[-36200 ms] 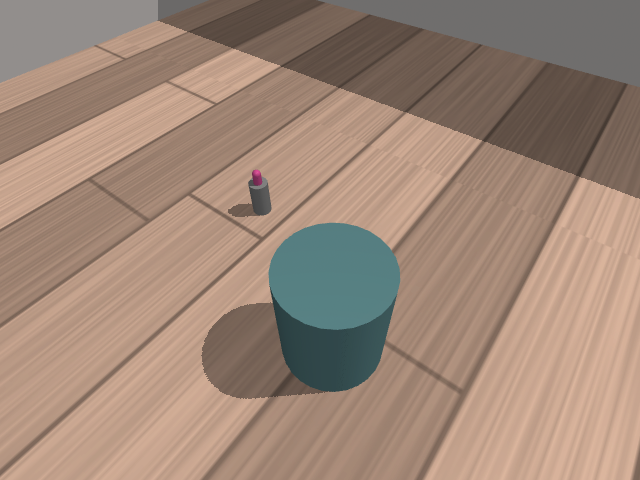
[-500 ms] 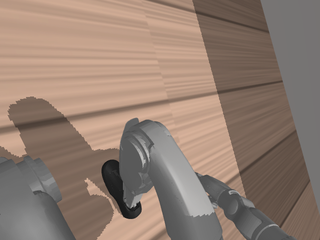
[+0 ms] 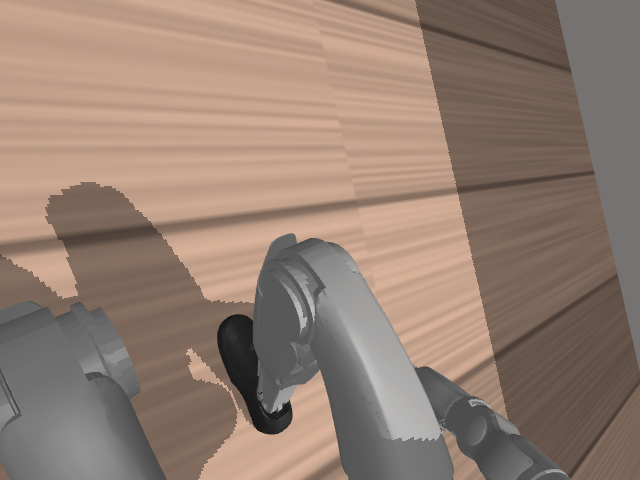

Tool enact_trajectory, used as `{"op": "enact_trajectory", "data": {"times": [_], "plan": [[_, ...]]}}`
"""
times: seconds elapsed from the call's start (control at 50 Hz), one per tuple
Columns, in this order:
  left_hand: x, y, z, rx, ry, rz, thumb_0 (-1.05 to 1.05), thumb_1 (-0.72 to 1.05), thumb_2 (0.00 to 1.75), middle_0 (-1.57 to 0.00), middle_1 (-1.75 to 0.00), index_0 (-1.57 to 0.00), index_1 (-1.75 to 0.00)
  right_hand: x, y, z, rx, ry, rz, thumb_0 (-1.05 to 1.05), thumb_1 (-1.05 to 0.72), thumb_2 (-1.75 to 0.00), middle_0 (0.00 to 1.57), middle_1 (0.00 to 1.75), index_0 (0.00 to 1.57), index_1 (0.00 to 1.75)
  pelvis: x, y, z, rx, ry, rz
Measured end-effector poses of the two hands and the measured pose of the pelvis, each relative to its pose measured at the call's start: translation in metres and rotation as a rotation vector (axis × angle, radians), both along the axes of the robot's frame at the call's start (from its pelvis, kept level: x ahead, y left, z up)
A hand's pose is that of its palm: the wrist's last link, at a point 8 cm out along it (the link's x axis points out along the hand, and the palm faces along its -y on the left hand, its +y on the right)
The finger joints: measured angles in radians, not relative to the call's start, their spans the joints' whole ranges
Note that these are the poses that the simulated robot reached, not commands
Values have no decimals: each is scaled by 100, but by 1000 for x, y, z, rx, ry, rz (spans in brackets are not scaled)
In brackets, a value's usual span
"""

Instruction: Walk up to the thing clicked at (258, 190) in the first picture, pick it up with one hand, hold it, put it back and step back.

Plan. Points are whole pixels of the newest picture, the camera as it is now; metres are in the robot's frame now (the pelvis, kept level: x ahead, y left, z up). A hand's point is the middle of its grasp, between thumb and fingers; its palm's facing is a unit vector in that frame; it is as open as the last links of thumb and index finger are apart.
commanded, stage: settle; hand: left
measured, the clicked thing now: out of the picture +0.50 +0.32 -0.18
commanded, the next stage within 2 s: hold in 0.12 s
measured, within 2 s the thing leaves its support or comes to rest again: neither
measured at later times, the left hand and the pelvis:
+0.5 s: hand out of the picture +0.46 +0.34 -0.03, palm faces +0.28 -0.96 -0.09, open 9.3 cm; pelvis +0.00 -0.01 +0.02, yaw +5 degrees
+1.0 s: hand out of the picture +0.40 +0.32 +0.21, palm faces +0.35 -0.93 -0.07, open 9.3 cm; pelvis +0.03 -0.01 +0.19, yaw +12 degrees
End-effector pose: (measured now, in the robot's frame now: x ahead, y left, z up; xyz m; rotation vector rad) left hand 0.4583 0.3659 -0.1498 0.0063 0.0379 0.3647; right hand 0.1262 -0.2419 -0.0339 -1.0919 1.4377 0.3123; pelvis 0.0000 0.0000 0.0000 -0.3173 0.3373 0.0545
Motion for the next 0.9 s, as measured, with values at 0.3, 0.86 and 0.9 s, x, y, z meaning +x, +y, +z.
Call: {"op": "enact_trajectory", "data": {"times": [0.3, 0.86, 0.9], "plan": [[-4, 22, 90, 49, -10, -12, -5, -45, 95, -58, -104, -94, -108, -13, -6, -10, 119, -92, -197, -1, -90, -89, 20, 30, 20, 30, 1, -5, 10, 44, 80, 27], [-88, 7, 294, 56, 60, -29, -5, -45, 99, -55, -108, -92, -112, 77, 12, 64, 376, -382, -409, 0, -92, -90, 20, 30, 20, 30, 21, -9, 137, 150, 264, 107], [-91, 4, 314, 42, 54, -20, -5, -45, 99, -55, -108, -92, -112, 84, 15, 79, 393, -407, -410, 0, -92, -90, 20, 30, 20, 30, 23, -8, 153, 156, 258, 113]]}}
